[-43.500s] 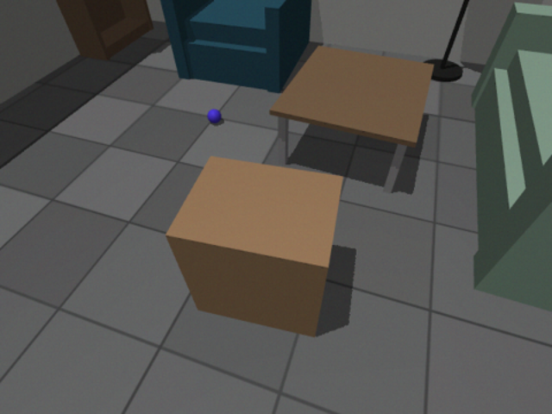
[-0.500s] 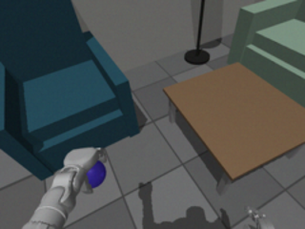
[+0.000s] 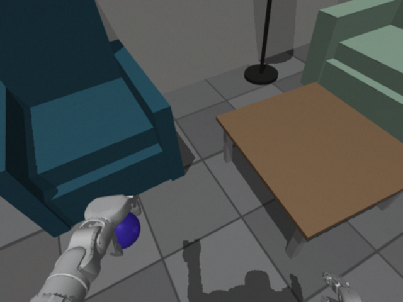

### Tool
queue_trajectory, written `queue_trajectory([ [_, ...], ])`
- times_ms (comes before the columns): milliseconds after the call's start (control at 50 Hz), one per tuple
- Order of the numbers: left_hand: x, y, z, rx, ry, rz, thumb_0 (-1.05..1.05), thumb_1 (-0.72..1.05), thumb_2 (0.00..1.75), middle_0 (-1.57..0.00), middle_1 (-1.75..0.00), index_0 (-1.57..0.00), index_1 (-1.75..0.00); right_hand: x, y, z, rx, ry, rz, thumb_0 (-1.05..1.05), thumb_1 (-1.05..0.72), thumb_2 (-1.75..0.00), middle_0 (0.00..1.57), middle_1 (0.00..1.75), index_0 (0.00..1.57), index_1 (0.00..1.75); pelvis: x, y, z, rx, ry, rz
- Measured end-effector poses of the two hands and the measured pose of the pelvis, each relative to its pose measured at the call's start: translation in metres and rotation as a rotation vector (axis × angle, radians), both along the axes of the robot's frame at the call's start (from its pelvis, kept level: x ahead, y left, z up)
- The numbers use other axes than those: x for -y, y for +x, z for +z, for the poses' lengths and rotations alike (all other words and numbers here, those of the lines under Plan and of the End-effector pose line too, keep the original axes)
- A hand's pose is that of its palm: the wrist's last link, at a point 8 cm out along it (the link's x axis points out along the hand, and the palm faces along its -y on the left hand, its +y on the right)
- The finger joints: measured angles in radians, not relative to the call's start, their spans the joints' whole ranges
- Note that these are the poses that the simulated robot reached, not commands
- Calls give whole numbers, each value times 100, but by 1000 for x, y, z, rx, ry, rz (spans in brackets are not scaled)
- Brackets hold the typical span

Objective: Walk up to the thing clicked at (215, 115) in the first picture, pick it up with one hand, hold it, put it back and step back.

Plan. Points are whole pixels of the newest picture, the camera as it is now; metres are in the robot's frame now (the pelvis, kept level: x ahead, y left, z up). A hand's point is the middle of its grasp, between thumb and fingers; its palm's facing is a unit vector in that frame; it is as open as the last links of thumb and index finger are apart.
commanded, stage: hold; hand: left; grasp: from above
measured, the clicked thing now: (121, 229) +0.30 +0.22 -0.06
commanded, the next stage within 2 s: crouch in 0.18 s
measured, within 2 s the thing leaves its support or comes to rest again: neither
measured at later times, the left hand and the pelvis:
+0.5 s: hand (117, 231) +0.29 +0.22 -0.05, palm faces -0.45 -0.07 -0.89, open 10.7 cm; pelvis +0.01 +0.00 +0.00, yaw +0 degrees
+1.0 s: hand (143, 245) +0.34 +0.23 -0.27, palm faces -0.41 +0.03 -0.91, open 10.6 cm; pelvis -0.05 +0.01 -0.16, yaw +1 degrees
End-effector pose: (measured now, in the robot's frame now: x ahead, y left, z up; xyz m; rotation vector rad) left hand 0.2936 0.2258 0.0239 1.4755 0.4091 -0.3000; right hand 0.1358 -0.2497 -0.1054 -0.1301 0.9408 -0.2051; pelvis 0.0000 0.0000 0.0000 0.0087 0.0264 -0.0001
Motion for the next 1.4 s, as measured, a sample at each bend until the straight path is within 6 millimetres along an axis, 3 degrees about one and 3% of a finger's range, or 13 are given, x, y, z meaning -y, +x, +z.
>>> queue_trajectory([
  [400, -2, 7, -2, 15, 11, -1, 0, -11, 61, -59, -71, -60, -70, -2, 3, -1, -26, 2, -8, 1, -91, -91, 20, 30, 20, 29, -3, 7, 1, -5, -2, 2],
  [540, -1, 1, -26, -33, 5, -10, 0, -9, 59, -58, -70, -60, -70, 0, 0, -1, -35, -7, -5, 1, -90, -90, 20, 30, 20, 29, -3, 4, -2, -25, -2, 8],
  [640, -2, -3, -62, -49, 23, -28, 0, -9, 58, -59, -69, -61, -69, 5, -10, -11, -81, -41, 20, 1, -90, -90, 20, 30, 20, 29, -2, -4, -13, -85, -6, 20],
  [740, -6, 9, -103, -5, 68, -52, 0, -9, 57, -60, -69, -61, -69, 16, -30, -40, -143, -86, 33, 1, -90, -90, 20, 30, 20, 29, -2, -17, -44, -194, -19, 29],
  [920, -4, 41, -196, 18, 102, -52, 0, -9, 58, -59, -69, -61, -69, 29, -96, -119, -269, -141, -18, 1, -90, -90, 20, 30, 20, 29, -6, -44, -120, -380, -41, 26],
  [1040, -2, 58, -257, 28, 100, -34, 0, -9, 57, -60, -68, -62, -68, 23, -145, -176, -372, -146, -57, 1, -90, -90, 20, 30, 20, 29, -9, -58, -173, -477, -51, 20],
  [1140, -6, 66, -304, 8, 102, -10, 0, -9, 56, -61, -68, -63, -68, 14, -171, -221, -429, -125, -68, 1, -90, -90, 20, 30, 20, 29, -10, -67, -212, -530, -55, 16],
  [1260, -9, 69, -361, -38, 77, 1, 0, -9, 56, -61, -68, -63, -68, 7, -181, -265, -452, -104, -45, 1, -90, -90, 21, 30, 20, 29, -9, -74, -255, -582, -63, 13],
  [1400, -8, 80, -418, -18, 43, -39, 0, -9, 57, -60, -68, -62, -68, 11, -168, -301, -458, -125, 15, 1, -90, -90, 21, 30, 20, 29, -6, -74, -296, -626, -76, 9],
])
